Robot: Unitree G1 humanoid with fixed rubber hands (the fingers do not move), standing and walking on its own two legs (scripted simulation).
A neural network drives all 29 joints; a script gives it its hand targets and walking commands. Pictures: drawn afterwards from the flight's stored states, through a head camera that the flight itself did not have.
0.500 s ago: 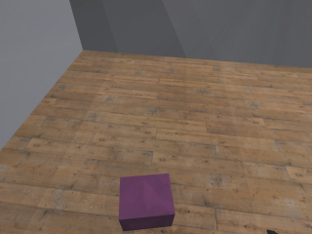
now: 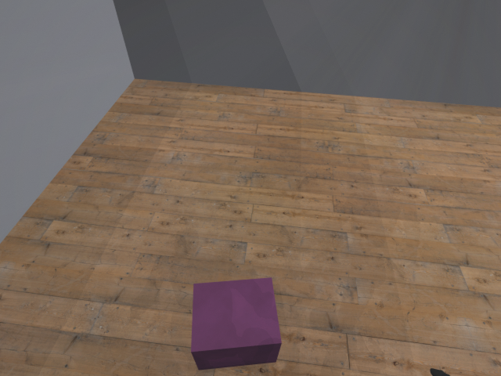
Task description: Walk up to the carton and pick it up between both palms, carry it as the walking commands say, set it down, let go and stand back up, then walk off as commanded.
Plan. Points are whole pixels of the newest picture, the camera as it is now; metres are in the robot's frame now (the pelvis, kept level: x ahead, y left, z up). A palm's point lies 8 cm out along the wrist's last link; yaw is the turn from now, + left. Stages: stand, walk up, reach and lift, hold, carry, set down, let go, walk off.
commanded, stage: walk off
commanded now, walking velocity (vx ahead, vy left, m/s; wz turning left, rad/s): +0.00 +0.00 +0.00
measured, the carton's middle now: (235, 323) +0.44 +0.05 -0.67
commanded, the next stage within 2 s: none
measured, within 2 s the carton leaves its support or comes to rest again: neither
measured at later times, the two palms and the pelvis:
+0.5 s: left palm out of the picture -0.01 +0.28 -0.13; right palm out of the picture +0.02 -0.31 -0.14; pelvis -0.05 -0.02 -0.01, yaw +0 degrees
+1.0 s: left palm out of the picture -0.11 +0.24 -0.12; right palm out of the picture -0.14 -0.31 -0.14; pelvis -0.20 -0.04 -0.01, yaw +5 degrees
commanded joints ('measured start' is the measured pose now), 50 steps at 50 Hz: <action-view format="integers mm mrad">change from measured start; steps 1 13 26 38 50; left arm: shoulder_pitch -23 51 148 2 41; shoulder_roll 164 121 7 40 69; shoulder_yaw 31 20 29 55 95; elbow -39 12 -25 -157 -100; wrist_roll -1 -14 3 -4 7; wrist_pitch -9 44 79 68 95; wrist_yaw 4 9 18 29 24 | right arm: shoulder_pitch -40 29 -33 89 289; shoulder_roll -180 -128 -116 -20 51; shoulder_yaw -29 -13 -37 -71 -61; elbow -39 -5 -78 -92 -56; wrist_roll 1 8 -19 -8 21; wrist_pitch -10 41 89 102 96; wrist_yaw -4 -8 -20 -25 -25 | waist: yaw -1 10 27 7 1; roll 21 36 155 -97 -148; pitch -28 -43 -78 -9 -68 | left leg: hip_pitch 99 66 -174 -366 -13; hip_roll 161 183 347 -34 40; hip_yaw -166 -151 -296 -138 7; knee -33 49 -4 938 123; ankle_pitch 169 419 282 -290 -220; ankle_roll -7 -16 136 -130 -44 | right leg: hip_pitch -111 -117 -183 -150 -155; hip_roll -133 -145 -48 -270 -280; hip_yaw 96 62 -28 123 131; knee -54 74 453 20 -40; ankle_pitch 149 291 -254 285 134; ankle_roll -18 9 -8 -157 -111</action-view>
